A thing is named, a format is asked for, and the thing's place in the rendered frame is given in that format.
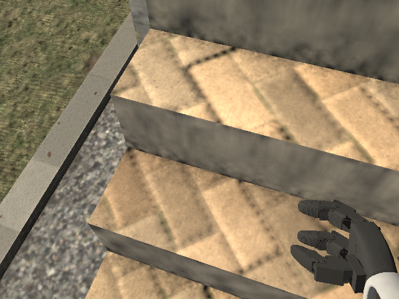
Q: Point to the robot right hand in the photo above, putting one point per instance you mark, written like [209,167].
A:
[354,260]

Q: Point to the right robot forearm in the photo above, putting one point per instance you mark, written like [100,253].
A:
[382,286]

